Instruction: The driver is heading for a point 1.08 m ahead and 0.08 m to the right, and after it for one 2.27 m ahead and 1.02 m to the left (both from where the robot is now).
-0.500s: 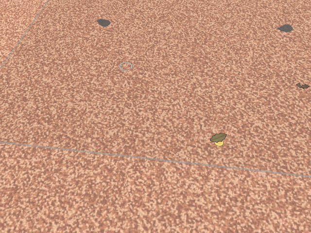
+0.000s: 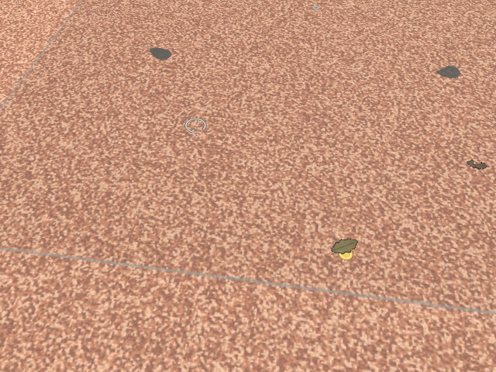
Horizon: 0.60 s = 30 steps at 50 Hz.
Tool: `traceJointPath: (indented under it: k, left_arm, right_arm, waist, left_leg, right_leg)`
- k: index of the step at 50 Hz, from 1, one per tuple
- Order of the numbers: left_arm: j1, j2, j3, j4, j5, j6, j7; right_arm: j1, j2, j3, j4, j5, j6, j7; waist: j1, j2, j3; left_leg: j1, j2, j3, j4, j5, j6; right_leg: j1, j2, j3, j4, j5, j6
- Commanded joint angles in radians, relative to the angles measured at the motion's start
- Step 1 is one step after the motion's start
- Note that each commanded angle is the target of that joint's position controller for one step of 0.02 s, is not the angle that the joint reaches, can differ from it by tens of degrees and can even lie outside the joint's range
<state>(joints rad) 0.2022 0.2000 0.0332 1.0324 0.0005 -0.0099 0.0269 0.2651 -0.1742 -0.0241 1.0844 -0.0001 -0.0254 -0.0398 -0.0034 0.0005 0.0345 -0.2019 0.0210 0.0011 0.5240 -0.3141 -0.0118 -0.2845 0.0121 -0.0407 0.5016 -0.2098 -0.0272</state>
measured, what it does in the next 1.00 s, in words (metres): walks ahead: right foot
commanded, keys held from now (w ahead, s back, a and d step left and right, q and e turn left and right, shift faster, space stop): no key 0.14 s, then w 0.86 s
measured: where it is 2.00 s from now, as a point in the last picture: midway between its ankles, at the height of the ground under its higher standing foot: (246, 258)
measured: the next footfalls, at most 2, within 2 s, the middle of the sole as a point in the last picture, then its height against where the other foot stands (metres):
right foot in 0.84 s outside the picture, level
left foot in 1.40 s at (206, 290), level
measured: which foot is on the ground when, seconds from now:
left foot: down 0.00-0.84, up 0.86-1.00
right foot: down 0.00-0.44, up 0.46-0.82, down 0.84-1.00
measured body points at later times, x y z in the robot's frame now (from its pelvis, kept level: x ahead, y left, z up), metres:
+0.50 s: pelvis +0.07 +0.03 +0.00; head +0.08 +0.04 +0.45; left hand +0.09 +0.28 -0.16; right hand +0.06 -0.22 -0.15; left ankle +0.00 +0.12 -0.74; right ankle +0.03 -0.10 -0.70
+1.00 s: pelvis +0.33 -0.02 +0.00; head +0.35 -0.02 +0.45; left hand +0.43 +0.24 -0.13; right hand +0.36 -0.28 -0.14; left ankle +0.23 +0.12 -0.63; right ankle +0.39 -0.10 -0.74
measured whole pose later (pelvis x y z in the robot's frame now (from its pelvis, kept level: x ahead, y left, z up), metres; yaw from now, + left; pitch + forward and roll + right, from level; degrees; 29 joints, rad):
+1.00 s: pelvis +0.33 -0.02 +0.00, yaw +1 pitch +1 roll -1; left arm 0.14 0.24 0.05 0.97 0.00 -0.10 -0.05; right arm 0.30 -0.23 -0.05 0.99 0.03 -0.11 -0.01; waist 0.00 0.02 0.04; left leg -0.43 0.07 -0.04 1.26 -0.32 0.06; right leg -0.31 0.06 -0.09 0.43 -0.13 -0.08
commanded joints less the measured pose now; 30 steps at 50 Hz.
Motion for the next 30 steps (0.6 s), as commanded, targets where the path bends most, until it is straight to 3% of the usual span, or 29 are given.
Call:
traceJointPath:
  k: [1, 7, 8, 10, 11, 13, 16, 18, 19, 20, 21, 22, 23, 24, 25, 26, 27, 29, 30]
  left_arm:
    - [0.018, 0.084, 0.014, -0.023, -0.002, -0.003, 0.005]
    - [0.014, 0.083, 0.016, -0.003, -0.003, 0.004, 0.009]
    - [0.031, 0.074, 0.014, 0.012, -0.004, 0.005, 0.01]
    - [0.039, 0.101, 0.027, 0.019, -0.017, 0.008, 0.012]
    - [0.037, 0.106, 0.029, 0.015, -0.021, 0.002, 0.012]
    - [0.054, 0.106, 0.031, 0.012, -0.03, -0.026, 0.007]
    - [0.151, 0.142, 0.046, 0.032, -0.033, -0.062, -0.008]
    - [0.165, 0.162, 0.05, 0.028, -0.025, -0.069, -0.012]
    - [0.116, 0.172, 0.051, 0.011, -0.025, -0.071, -0.012]
    - [0.046, 0.165, 0.049, -0.017, -0.032, -0.07, -0.014]
    - [-0.052, 0.151, 0.044, -0.051, -0.039, -0.068, -0.016]
    - [-0.153, 0.1, 0.03, -0.095, -0.043, -0.073, -0.019]
    - [-0.176, 0.058, 0.019, -0.139, -0.042, -0.098, -0.023]
    - [-0.177, 0.104, 0.03, -0.127, -0.034, -0.111, -0.024]
    - [-0.134, 0.104, 0.031, -0.111, -0.039, -0.119, -0.034]
    - [-0.105, 0.09, 0.028, -0.097, -0.042, -0.119, -0.041]
    - [-0.113, 0.089, 0.029, -0.098, -0.039, -0.119, -0.045]
    - [-0.144, 0.072, 0.029, -0.112, -0.033, -0.112, -0.053]
    - [-0.162, 0.057, 0.025, -0.119, -0.031, -0.107, -0.058]
  right_arm:
    - [0.061, -0.1, -0.016, -0.014, 0.0, -0.002, -0.003]
    - [0.063, -0.087, -0.014, -0.005, 0.0, 0.004, -0.005]
    - [0.087, -0.077, -0.014, 0.01, 0.001, 0.006, -0.005]
    - [0.087, -0.099, -0.023, 0.008, 0.012, 0.008, -0.008]
    - [0.079, -0.099, -0.024, -0.004, 0.016, 0.003, -0.01]
    - [0.074, -0.083, -0.022, -0.02, 0.024, -0.024, -0.008]
    - [0.036, -0.048, -0.018, -0.049, 0.022, -0.063, 0.01]
    - [0.017, -0.041, -0.019, -0.066, 0.024, -0.073, 0.022]
    - [0.05, -0.031, -0.017, -0.058, 0.027, -0.077, 0.027]
    - [0.103, -0.032, -0.018, -0.037, 0.026, -0.081, 0.029]
    - [0.192, -0.046, -0.024, -0.001, 0.026, -0.083, 0.028]
    - [0.334, -0.118, -0.047, 0.045, 0.029, -0.084, 0.021]
    - [0.428, -0.25, -0.083, 0.067, 0.031, -0.088, 0.026]
    - [0.422, -0.189, -0.064, 0.053, 0.007, -0.095, 0.031]
    - [0.385, -0.14, -0.049, 0.038, -0.004, -0.1, 0.033]
    - [0.34, -0.132, -0.043, 0.019, -0.002, -0.1, 0.038]
    - [0.308, -0.124, -0.036, 0.009, 0.007, -0.093, 0.042]
    - [0.288, -0.079, -0.016, -0.001, 0.003, -0.074, 0.041]
    - [0.278, -0.077, -0.012, -0.01, -0.002, -0.067, 0.037]
  waist:
    - [0.0, 0.002, -0.03]
    - [0.002, 0.004, -0.013]
    - [0.0, 0.004, -0.035]
    - [0.005, 0.01, 0.025]
    - [0.006, 0.0, 0.072]
    - [0.013, -0.025, 0.122]
    - [0.041, -0.104, 0.084]
    - [0.031, -0.138, 0.059]
    - [-0.001, -0.153, 0.061]
    - [-0.042, -0.135, 0.062]
    - [-0.098, -0.094, 0.066]
    - [-0.157, 0.057, 0.064]
    - [-0.163, 0.321, 0.049]
    - [-0.151, 0.232, 0.052]
    - [-0.107, 0.138, 0.049]
    - [-0.077, 0.099, 0.032]
    - [-0.06, 0.066, 0.048]
    - [-0.045, 0.078, 0.055]
    - [-0.041, 0.083, 0.061]
  left_leg:
    - [-0.065, 0.024, -0.019, -0.092, 0.184, 0.032]
    - [-0.061, 0.017, -0.012, -0.099, 0.178, 0.029]
    - [-0.05, 0.006, 0.0, -0.105, 0.07, 0.033]
    - [-0.111, -0.008, 0.002, -0.089, -0.241, 0.071]
    - [-0.151, 0.0, -0.011, -0.087, -0.338, 0.09]
    - [-0.215, 0.018, -0.032, -0.053, -0.358, 0.111]
    - [-0.3, -0.006, 0.022, 0.115, -0.199, 0.11]
    - [-0.261, -0.02, 0.034, 0.192, -0.142, 0.129]
    - [-0.211, -0.012, 0.029, 0.163, -0.138, 0.145]
    - [-0.101, -0.008, 0.026, 0.071, -0.121, 0.162]
    - [0.07, 0.003, -0.001, -0.053, -0.092, 0.179]
    - [0.234, 0.112, -0.185, -0.178, -0.131, 0.215]
    - [0.412, 0.308, -0.52, -0.305, -0.021, 0.292]
    - [0.465, 0.359, -0.602, -0.286, 0.128, 0.313]
    - [0.494, 0.345, -0.525, -0.251, 0.241, 0.286]
    - [0.496, 0.319, -0.443, -0.249, 0.318, 0.261]
    - [0.473, 0.307, -0.368, -0.267, 0.38, 0.238]
    - [0.384, 0.249, -0.242, -0.313, 0.441, 0.195]
    - [0.329, 0.222, -0.193, -0.335, 0.449, 0.187]
  right_leg:
    - [0.104, -0.044, 0.047, -0.052, 0.177, -0.035]
    - [0.107, -0.047, 0.051, -0.053, 0.171, -0.032]
    - [0.115, -0.035, 0.04, -0.055, 0.055, -0.035]
    - [0.051, -0.019, 0.038, -0.051, -0.338, -0.057]
    - [0.004, -0.036, 0.067, -0.069, -0.457, -0.072]
    - [-0.011, -0.086, 0.147, -0.098, -0.521, -0.107]
    - [0.098, -0.228, 0.38, -0.196, -0.54, -0.194]
    - [0.076, -0.31, 0.534, -0.28, -0.55, -0.244]
    - [0.03, -0.318, 0.525, -0.272, -0.521, -0.24]
    - [-0.046, -0.283, 0.449, -0.248, -0.456, -0.207]
    - [-0.177, -0.209, 0.315, -0.171, -0.362, -0.148]
    - [-0.354, -0.088, 0.116, 0.067, -0.228, -0.065]
    - [-0.556, 0.026, -0.049, 0.375, -0.16, -0.007]
    - [-0.681, 0.006, 0.031, 0.565, -0.307, -0.015]
    - [-0.737, -0.032, 0.078, 0.677, -0.263, -0.037]
    - [-0.754, -0.057, 0.076, 0.718, -0.198, -0.048]
    - [-0.764, -0.084, 0.071, 0.698, -0.14, -0.053]
    - [-0.682, -0.11, 0.039, 0.614, -0.052, -0.045]
    - [-0.633, -0.104, 0.018, 0.552, -0.002, -0.035]
Keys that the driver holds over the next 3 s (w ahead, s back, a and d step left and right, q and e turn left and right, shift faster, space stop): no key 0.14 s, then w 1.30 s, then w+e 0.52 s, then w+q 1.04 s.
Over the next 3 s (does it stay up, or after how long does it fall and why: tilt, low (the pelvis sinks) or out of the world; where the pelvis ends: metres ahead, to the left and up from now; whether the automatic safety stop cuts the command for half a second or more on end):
stays up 1.48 -0.05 -0.01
